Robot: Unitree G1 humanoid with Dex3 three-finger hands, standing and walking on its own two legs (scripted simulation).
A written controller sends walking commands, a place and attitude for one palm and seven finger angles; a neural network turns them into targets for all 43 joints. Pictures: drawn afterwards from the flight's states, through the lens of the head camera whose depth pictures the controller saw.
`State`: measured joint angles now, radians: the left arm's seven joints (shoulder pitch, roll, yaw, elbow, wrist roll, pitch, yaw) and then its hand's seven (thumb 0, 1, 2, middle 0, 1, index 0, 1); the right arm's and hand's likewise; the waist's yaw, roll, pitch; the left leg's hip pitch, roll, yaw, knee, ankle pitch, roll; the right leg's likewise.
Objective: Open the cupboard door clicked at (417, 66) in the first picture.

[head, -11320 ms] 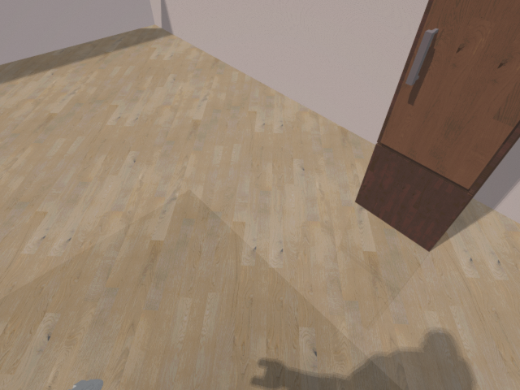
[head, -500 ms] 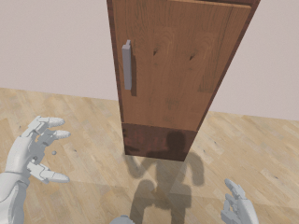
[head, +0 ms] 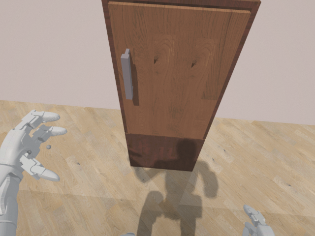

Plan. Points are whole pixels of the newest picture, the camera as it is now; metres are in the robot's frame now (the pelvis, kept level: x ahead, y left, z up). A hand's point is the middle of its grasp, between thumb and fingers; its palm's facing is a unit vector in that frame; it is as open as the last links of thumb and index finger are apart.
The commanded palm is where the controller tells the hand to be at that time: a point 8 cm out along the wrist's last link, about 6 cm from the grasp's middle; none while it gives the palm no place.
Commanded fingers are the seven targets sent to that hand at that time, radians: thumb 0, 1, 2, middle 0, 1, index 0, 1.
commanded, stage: raise the hand with hooked fingers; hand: left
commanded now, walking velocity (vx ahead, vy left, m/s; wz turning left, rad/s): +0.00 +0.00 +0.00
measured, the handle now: (128, 75) +0.59 +0.13 +0.07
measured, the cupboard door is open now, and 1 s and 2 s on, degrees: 0 0 0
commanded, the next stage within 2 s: move the hooked fingers beside the handle in 0.32 s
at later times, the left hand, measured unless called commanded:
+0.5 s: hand (59, 148) +0.29 +0.25 +0.09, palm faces +0.00 -1.00 -0.02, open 14.0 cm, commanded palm +0.27 +0.30 +0.09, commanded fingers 0.00 -0.50 0.30 -0.30 -1.20 -0.30 -1.20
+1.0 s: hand (78, 122) +0.37 +0.23 +0.08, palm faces -0.04 -1.00 +0.00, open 14.0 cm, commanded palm +0.36 +0.28 +0.08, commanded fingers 0.00 -0.50 0.30 -0.30 -1.20 -0.30 -1.20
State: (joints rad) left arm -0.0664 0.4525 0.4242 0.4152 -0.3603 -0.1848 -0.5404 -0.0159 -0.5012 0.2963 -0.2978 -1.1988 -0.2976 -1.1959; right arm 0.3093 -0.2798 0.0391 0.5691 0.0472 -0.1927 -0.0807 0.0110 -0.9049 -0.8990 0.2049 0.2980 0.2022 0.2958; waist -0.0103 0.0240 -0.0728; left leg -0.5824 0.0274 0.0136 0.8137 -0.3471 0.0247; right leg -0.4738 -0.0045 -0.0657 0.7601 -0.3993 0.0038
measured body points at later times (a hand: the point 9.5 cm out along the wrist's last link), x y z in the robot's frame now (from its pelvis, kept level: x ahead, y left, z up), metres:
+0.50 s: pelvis +0.00 -0.02 +0.00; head +0.03 -0.02 +0.45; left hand +0.28 +0.30 +0.09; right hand +0.15 -0.27 -0.08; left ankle +0.04 +0.10 -0.71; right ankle -0.01 -0.13 -0.71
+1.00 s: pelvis +0.00 -0.01 -0.01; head +0.05 +0.00 +0.44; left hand +0.37 +0.28 +0.08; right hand +0.10 -0.28 -0.10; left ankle +0.04 +0.10 -0.71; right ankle -0.01 -0.13 -0.71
